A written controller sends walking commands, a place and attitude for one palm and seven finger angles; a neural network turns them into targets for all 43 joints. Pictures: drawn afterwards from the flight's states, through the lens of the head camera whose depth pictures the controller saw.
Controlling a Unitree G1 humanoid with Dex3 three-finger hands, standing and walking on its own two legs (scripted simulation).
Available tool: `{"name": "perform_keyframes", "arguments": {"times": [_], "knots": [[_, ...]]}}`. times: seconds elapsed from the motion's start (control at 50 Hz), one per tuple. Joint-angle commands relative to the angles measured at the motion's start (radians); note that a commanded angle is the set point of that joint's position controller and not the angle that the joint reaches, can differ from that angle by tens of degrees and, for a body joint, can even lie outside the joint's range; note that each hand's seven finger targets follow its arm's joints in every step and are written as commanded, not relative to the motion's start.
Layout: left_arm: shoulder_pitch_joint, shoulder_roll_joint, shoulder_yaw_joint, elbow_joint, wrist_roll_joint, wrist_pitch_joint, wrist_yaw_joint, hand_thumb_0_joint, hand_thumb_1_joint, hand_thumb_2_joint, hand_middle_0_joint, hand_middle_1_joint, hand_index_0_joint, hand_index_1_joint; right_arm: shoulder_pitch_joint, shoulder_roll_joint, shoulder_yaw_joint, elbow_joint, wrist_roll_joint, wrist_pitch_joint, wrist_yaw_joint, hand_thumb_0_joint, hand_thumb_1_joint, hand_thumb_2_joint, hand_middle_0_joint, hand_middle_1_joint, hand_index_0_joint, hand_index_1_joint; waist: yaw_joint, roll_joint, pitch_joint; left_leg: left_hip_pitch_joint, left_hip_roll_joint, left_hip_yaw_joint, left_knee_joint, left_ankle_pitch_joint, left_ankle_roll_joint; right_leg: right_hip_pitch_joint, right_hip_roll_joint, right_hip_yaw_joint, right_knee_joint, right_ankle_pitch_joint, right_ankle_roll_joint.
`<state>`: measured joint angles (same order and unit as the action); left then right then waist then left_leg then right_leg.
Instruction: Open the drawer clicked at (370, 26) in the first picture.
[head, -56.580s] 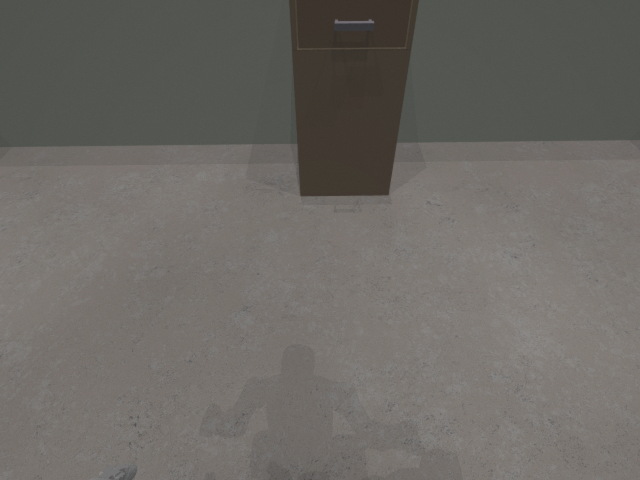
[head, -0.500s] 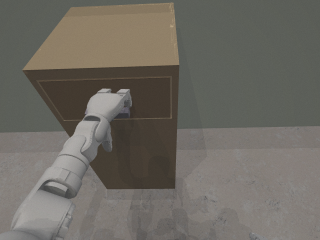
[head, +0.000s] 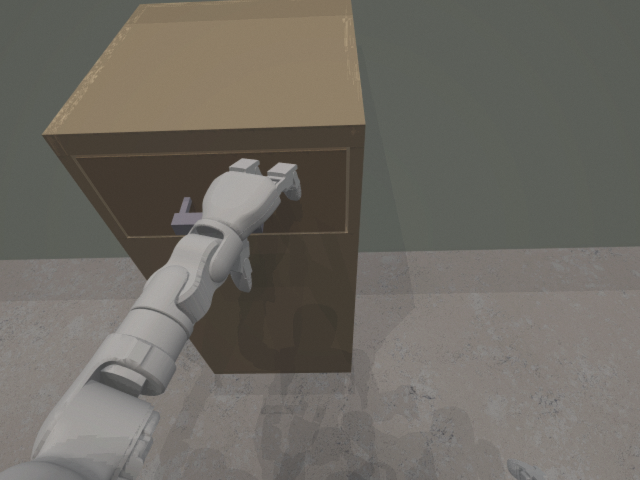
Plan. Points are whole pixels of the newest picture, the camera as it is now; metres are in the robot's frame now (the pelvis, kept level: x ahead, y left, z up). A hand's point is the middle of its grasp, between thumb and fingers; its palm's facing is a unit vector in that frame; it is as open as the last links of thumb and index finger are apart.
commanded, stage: move the hooked fingers above the handle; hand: left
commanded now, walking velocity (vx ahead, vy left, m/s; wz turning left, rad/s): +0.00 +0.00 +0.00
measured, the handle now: (221, 212) +0.49 +0.17 +0.03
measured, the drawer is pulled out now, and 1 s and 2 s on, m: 0.00 0.00 0.00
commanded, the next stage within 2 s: lower the fingers behind the handle in 0.58 s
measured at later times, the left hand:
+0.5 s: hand (202, 239) +0.40 +0.17 +0.08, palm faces -0.11 -0.01 -0.99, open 13.8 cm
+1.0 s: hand (187, 238) +0.42 +0.20 +0.06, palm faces -0.20 -0.02 -0.98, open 13.8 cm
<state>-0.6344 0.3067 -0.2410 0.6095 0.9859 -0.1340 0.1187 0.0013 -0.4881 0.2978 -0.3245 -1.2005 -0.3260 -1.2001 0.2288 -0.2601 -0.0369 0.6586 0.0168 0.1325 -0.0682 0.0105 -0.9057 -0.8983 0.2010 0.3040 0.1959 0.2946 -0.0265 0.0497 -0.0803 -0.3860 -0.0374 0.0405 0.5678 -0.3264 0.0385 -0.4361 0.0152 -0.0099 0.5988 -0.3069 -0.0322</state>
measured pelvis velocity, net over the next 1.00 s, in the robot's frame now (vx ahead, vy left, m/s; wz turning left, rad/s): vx -0.01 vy -0.02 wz -0.02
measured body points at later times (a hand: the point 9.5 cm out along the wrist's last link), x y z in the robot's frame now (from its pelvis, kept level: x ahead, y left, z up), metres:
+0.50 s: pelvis -0.01 -0.01 +0.01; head +0.02 -0.03 +0.45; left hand +0.40 +0.17 +0.13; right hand +0.11 -0.28 -0.12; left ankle -0.03 +0.09 -0.73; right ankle -0.01 -0.10 -0.73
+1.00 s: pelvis -0.01 -0.02 +0.00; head +0.03 -0.04 +0.45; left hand +0.42 +0.20 +0.12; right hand +0.08 -0.28 -0.13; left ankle -0.03 +0.09 -0.73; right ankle -0.01 -0.10 -0.73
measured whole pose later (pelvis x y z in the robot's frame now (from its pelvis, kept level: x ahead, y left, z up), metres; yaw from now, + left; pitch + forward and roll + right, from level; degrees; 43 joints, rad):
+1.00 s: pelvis -0.01 -0.02 +0.00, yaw -1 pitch +8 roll +1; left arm -0.68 0.45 -0.12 0.86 1.00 0.03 0.02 0.00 -0.49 0.30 -0.33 -1.21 -0.32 -1.23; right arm 0.26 -0.25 0.00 0.63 0.04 0.15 -0.10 0.01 -0.90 -0.90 0.20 0.30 0.20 0.30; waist -0.04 0.05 -0.08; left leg -0.38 -0.01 0.05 0.52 -0.28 0.02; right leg -0.43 0.04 0.00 0.55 -0.26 -0.05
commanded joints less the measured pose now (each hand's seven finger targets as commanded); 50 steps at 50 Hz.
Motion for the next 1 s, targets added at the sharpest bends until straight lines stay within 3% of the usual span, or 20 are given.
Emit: {"name": "perform_keyframes", "arguments": {"times": [0.0,0.08,0.1,0.18,0.24,0.3,0.34,0.4,0.44,0.5,0.56,0.6,0.62,0.68,0.7,0.72,0.78,0.86,0.92,0.98], "knots": [[-0.512,0.468,0.321,-0.143,0.009,0.118,0.217,0.0,-0.5,0.3,-0.3,-1.2,-0.3,-1.2,-0.057,-0.083,-0.004,-0.098,0.016,-0.015,-0.003,0.0,-0.9,-0.9,0.2,0.3,0.2,0.3,0.083,-0.08,-0.352,0.023,-0.006,-0.002,-0.054,0.396,-0.021,0.276,0.001,0.033,-0.034,0.38,-0.021],[-0.452,0.41,0.237,0.034,0.051,0.286,0.235,0.0,-0.5,0.3,-0.3,-1.2,-0.3,-1.2,-0.081,-0.091,0.008,-0.075,0.018,-0.002,-0.005,0.0,-0.9,-0.9,0.2,0.3,0.2,0.3,0.081,-0.054,-0.352,0.022,0.01,0.028,-0.085,0.376,-0.029,0.281,-0.002,0.033,-0.056,0.377,-0.015],[-0.407,0.382,0.227,0.084,0.045,0.319,0.212,0.0,-0.5,0.3,-0.3,-1.2,-0.3,-1.2,-0.076,-0.095,0.006,-0.072,0.023,0.007,0.001,0.0,-0.9,-0.9,0.2,0.3,0.2,0.3,0.083,-0.078,-0.366,0.028,0.011,0.026,-0.095,0.39,-0.031,0.3,0.0,0.026,-0.065,0.38,-0.013],[-0.468,0.411,0.217,0.084,0.014,0.4,0.142,0.0,-0.5,0.3,-0.3,-1.2,-0.3,-1.2,-0.095,-0.115,0.011,-0.085,0.032,0.026,-0.017,0.0,-0.9,-0.9,0.2,0.3,0.2,0.3,0.066,-0.153,-0.387,0.038,0.014,0.033,-0.127,0.348,-0.01,0.372,-0.015,0.041,-0.101,0.386,0.006],[-0.407,0.412,0.222,0.066,0.009,0.385,0.068,0.0,-0.5,0.3,-0.3,-1.2,-0.3,-1.2,-0.088,-0.124,0.006,-0.098,0.033,0.035,-0.031,0.0,-0.9,-0.9,0.2,0.3,0.2,0.3,0.052,-0.168,-0.367,0.053,0.01,0.03,-0.133,0.356,0.002,0.384,-0.017,0.038,-0.115,0.415,0.011],[-0.435,0.264,0.099,0.035,0.009,0.319,-0.014,0.0,-0.5,0.3,-0.3,-1.2,-0.3,-1.2,-0.064,-0.129,-0.005,-0.118,0.036,0.02,-0.031,0.0,-0.9,-0.9,0.2,0.3,0.2,0.3,-0.004,-0.171,-0.266,0.077,0.014,0.016,-0.131,0.31,0.013,0.285,-0.018,0.026,-0.142,0.356,0.01],[-0.492,0.168,0.017,-0.079,-0.004,0.233,-0.052,0.0,-0.5,0.3,-0.3,-1.2,-0.3,-1.2,-0.041,-0.12,-0.02,-0.125,0.026,-0.004,-0.027,0.0,-0.9,-0.9,0.2,0.3,0.2,0.3,-0.027,-0.103,-0.267,0.147,0.009,0.002,-0.108,0.31,0.02,0.218,-0.013,0.025,-0.141,0.333,0.004],[-0.586,0.126,-0.035,-0.252,-0.022,0.103,-0.065,0.0,-0.5,0.3,-0.3,-1.2,-0.3,-1.2,-0.01,-0.107,-0.033,-0.127,0.011,-0.036,-0.022,0.0,-0.9,-0.9,0.2,0.3,0.2,0.3,-0.051,0.001,-0.318,0.227,-0.001,-0.025,-0.068,0.343,0.02,0.156,-0.009,0.027,-0.119,0.312,-0.006],[-0.63,0.153,-0.001,-0.296,-0.021,0.043,-0.025,0.0,-0.5,0.3,-0.3,-1.2,-0.3,-1.2,0.014,-0.098,-0.042,-0.106,0.007,-0.049,-0.014,0.0,-0.9,-0.9,0.2,0.3,0.2,0.3,-0.046,0.052,-0.34,0.262,0.001,-0.044,-0.044,0.375,0.011,0.11,-0.002,0.023,-0.1,0.298,-0.014],[-0.63,0.267,0.13,-0.194,-0.01,0.03,0.076,0.0,-0.5,0.3,-0.3,-1.2,-0.3,-1.2,0.039,-0.105,-0.041,-0.068,0.008,-0.046,-0.004,0.0,-0.9,-0.9,0.2,0.3,0.2,0.3,-0.024,-0.023,-0.312,0.189,0.0,-0.052,-0.047,0.339,-0.005,0.107,0.005,0.01,-0.091,0.258,-0.016],[-0.572,0.355,0.243,-0.082,0.01,0.099,0.188,0.0,-0.5,0.3,-0.3,-1.2,-0.3,-1.2,0.006,-0.101,-0.027,-0.055,0.012,-0.046,0.007,0.0,-0.9,-0.9,0.2,0.3,0.2,0.3,0.03,-0.048,-0.316,0.091,-0.003,-0.036,-0.068,0.327,-0.014,0.156,0.009,0.006,-0.067,0.256,-0.021],[-0.547,0.412,0.281,-0.027,0.027,0.176,0.234,0.0,-0.5,0.3,-0.3,-1.2,-0.3,-1.2,-0.025,-0.106,-0.015,-0.053,0.01,-0.038,0.009,0.0,-0.9,-0.9,0.2,0.3,0.2,0.3,0.057,-0.074,-0.344,0.049,-0.004,-0.015,-0.081,0.326,-0.018,0.231,0.003,0.021,-0.073,0.279,-0.017],[-0.531,0.403,0.253,0.008,0.043,0.219,0.24,0.0,-0.5,0.3,-0.3,-1.2,-0.3,-1.2,-0.044,-0.103,-0.008,-0.054,0.014,-0.032,0.009,0.0,-0.9,-0.9,0.2,0.3,0.2,0.3,0.063,-0.047,-0.339,0.035,-0.002,-0.003,-0.089,0.331,-0.022,0.245,-0.002,0.023,-0.071,0.297,-0.017],[-0.483,0.351,0.192,0.165,0.061,0.356,0.202,0.0,-0.5,0.3,-0.3,-1.2,-0.3,-1.2,-0.053,-0.113,-0.003,-0.051,0.018,-0.015,0.015,0.0,-0.9,-0.9,0.2,0.3,0.2,0.3,0.056,-0.088,-0.324,0.013,0.009,0.02,-0.106,0.333,-0.022,0.277,-0.006,0.02,-0.085,0.329,-0.009],[-0.426,0.36,0.207,0.231,0.048,0.388,0.163,0.0,-0.5,0.3,-0.3,-1.2,-0.3,-1.2,-0.056,-0.123,-0.006,-0.057,0.021,-0.002,0.013,0.0,-0.9,-0.9,0.2,0.3,0.2,0.3,0.058,-0.14,-0.341,0.004,0.007,0.026,-0.106,0.329,-0.017,0.32,-0.007,0.028,-0.094,0.351,-0.003],[-0.427,0.347,0.177,0.236,0.036,0.401,0.117,0.0,-0.5,0.3,-0.3,-1.2,-0.3,-1.2,-0.046,-0.131,-0.005,-0.065,0.024,0.009,0.007,0.0,-0.9,-0.9,0.2,0.3,0.2,0.3,0.039,-0.167,-0.34,0.001,0.007,0.029,-0.109,0.323,-0.011,0.331,-0.013,0.028,-0.101,0.374,0.005],[-0.423,0.392,0.185,0.247,0.013,0.4,0.031,0.0,-0.5,0.3,-0.3,-1.2,-0.3,-1.2,-0.067,-0.136,0.008,-0.082,0.032,0.031,-0.017,0.0,-0.9,-0.9,0.2,0.3,0.2,0.3,0.033,-0.241,-0.254,-0.028,0.004,0.037,-0.129,0.257,0.001,0.332,-0.022,0.04,-0.136,0.334,0.021],[-0.405,0.391,0.164,0.249,0.031,0.303,-0.052,0.0,-0.5,0.3,-0.3,-1.2,-0.3,-1.2,-0.038,-0.143,0.013,-0.108,0.035,0.015,-0.041,0.0,-0.9,-0.9,0.2,0.3,0.2,0.3,0.017,-0.224,-0.161,-0.062,0.003,0.024,-0.122,0.173,0.01,0.257,-0.025,0.05,-0.149,0.226,0.017],[-0.437,0.362,0.173,0.058,0.018,0.126,-0.079,0.0,-0.5,0.3,-0.3,-1.2,-0.3,-1.2,-0.003,-0.131,-0.01,-0.141,0.017,-0.012,-0.042,0.0,-0.9,-0.9,0.2,0.3,0.2,0.3,0.013,-0.124,-0.296,-0.009,0.0,0.016,-0.081,0.227,0.02,0.296,-0.034,0.07,-0.108,0.324,0.012],[-0.49,0.339,0.187,-0.167,0.013,-0.041,-0.025,0.0,-0.5,0.3,-0.3,-1.2,-0.3,-1.2,0.042,-0.106,-0.045,-0.135,0.0,-0.034,-0.031,0.0,-0.9,-0.9,0.2,0.3,0.2,0.3,0.007,0.007,-0.405,0.081,-0.006,0.001,-0.03,0.325,0.02,0.248,-0.019,0.069,-0.067,0.402,0.0]]}}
